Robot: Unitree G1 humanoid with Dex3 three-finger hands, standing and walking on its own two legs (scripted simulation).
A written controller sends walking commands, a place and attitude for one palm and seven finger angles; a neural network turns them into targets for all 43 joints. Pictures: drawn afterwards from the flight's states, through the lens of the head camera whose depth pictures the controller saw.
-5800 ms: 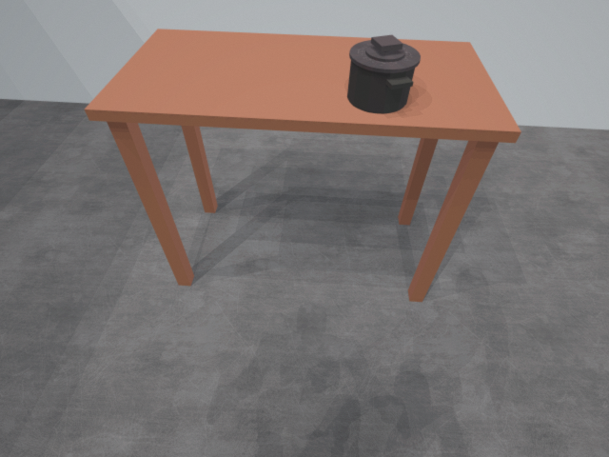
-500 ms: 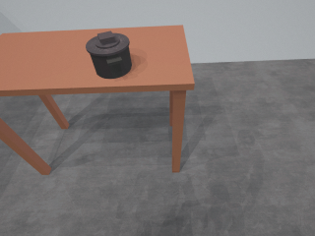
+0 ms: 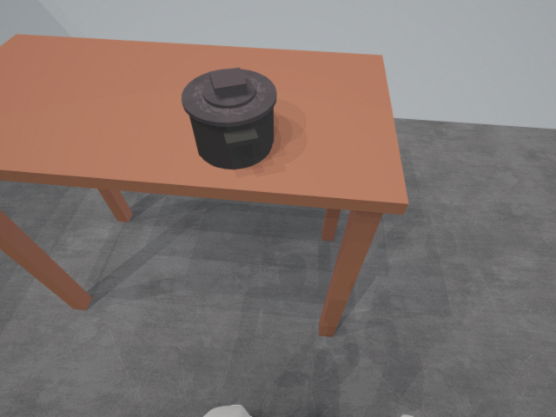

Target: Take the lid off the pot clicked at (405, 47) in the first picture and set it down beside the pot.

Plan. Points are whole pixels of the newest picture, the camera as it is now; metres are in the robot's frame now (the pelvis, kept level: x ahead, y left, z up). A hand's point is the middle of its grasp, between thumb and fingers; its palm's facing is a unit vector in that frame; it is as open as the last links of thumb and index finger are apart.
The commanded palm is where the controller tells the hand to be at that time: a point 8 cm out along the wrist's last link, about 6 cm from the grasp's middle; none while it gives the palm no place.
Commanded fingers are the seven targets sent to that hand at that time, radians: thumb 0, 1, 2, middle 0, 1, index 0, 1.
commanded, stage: take the last steps up to it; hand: left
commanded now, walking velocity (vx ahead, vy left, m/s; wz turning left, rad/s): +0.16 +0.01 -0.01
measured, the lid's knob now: (227, 80) +0.58 +0.16 +0.17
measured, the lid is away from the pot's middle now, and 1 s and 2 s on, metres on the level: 0.00 0.00 0.00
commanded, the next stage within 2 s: come to a stop and stand still in 0.04 s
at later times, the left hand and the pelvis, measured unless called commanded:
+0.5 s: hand (191, 392) +0.17 +0.17 -0.15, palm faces +0.00 -0.97 -0.24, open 7.3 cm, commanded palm none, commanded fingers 0.00 0.90 0.90 -0.20 -0.30 -0.20 -0.30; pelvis +0.09 -0.01 +0.01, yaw -1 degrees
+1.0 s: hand out of the picture +0.06 +0.25 -0.16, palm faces +0.03 -0.96 -0.28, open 7.3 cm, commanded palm none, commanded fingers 0.00 0.90 0.90 -0.20 -0.30 -0.20 -0.30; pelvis +0.04 +0.05 +0.00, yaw -2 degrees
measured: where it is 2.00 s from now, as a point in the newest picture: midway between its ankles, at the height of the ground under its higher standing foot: outside the picture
